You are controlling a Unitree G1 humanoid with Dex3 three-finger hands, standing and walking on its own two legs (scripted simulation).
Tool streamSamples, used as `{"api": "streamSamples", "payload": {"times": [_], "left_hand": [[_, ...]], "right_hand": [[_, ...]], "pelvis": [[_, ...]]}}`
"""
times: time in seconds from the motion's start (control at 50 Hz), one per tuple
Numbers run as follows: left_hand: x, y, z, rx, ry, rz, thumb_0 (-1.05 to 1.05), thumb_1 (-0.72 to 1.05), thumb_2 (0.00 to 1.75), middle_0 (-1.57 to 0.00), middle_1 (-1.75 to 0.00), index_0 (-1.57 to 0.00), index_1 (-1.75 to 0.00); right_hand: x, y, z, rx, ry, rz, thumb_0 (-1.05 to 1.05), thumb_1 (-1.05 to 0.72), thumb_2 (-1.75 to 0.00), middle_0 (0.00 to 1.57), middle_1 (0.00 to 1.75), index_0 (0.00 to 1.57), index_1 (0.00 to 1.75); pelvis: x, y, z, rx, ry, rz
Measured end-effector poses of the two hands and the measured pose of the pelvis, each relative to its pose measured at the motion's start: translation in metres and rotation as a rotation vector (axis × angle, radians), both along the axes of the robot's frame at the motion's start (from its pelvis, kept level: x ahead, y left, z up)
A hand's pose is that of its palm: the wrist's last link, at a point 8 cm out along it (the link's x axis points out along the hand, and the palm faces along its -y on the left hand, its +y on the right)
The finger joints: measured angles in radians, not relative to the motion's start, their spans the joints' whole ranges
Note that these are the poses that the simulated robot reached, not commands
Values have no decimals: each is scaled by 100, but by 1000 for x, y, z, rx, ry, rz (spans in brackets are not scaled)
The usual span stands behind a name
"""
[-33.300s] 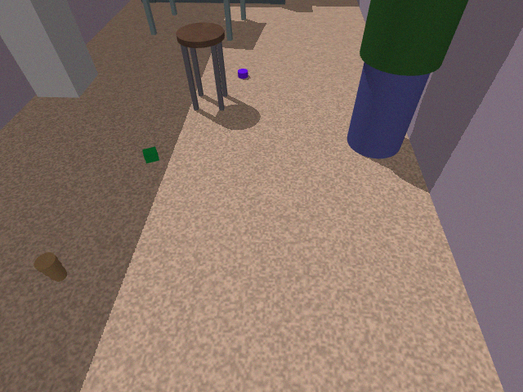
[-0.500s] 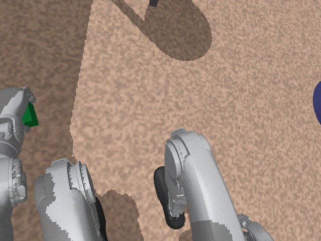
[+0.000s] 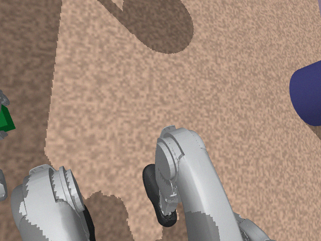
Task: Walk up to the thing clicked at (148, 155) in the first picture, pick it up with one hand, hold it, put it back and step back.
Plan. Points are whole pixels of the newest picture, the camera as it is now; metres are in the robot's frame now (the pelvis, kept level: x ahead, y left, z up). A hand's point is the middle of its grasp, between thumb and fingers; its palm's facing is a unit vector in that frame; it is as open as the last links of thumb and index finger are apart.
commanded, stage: rest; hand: left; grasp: from above
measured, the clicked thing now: out of the picture +0.45 +0.29 -0.24
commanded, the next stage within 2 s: open in 0.76 s
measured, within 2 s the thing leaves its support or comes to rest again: rests again in 0.36 s
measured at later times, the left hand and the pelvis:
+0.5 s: hand out of the picture +0.44 +0.28 -0.24, palm faces -0.45 -0.16 -0.88, open 9.2 cm; pelvis +0.00 +0.00 +0.00, yaw -2 degrees
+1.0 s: hand out of the picture +0.44 +0.28 -0.25, palm faces -0.45 -0.15 -0.88, open 9.2 cm; pelvis -0.01 +0.00 +0.00, yaw -3 degrees
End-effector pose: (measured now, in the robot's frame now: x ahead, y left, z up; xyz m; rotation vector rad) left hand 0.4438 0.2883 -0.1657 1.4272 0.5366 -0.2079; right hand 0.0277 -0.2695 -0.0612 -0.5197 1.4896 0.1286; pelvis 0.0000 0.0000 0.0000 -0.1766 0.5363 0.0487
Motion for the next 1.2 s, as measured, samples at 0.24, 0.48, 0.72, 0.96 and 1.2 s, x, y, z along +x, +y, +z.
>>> {"api": "streamSamples", "payload": {"times": [0.24,0.48,0.72,0.96,1.2], "left_hand": [[2,0,-11,-2,-4,6,-2,3,60,-76,-57,-78,-52],[3,-1,-18,-8,5,14,-2,3,60,-76,-57,-78,-52],[2,-3,-23,-3,2,7,-2,3,60,-76,-57,-78,-52],[2,-2,-23,-3,3,5,-2,4,59,-75,-58,-77,-53],[4,-3,-23,4,-14,9,-1,-4,64,-53,-65,-54,-63]], "right_hand": [[-7,7,5,24,19,25,0,-89,-89,20,30,20,30],[-9,13,8,50,18,64,0,-90,-90,20,30,20,30],[-11,14,11,66,20,94,0,-90,-90,20,30,20,30],[-7,15,16,69,1,129,1,-90,-90,20,30,20,30],[-7,17,21,78,-8,142,1,-90,-90,20,30,20,30]], "pelvis": [[0,3,-2,-18,-15,-7],[-2,3,-3,-28,-36,-13],[-4,3,-3,-36,-52,-22],[-6,4,-2,-46,-66,-26],[-8,5,-1,-52,-73,-28]]}}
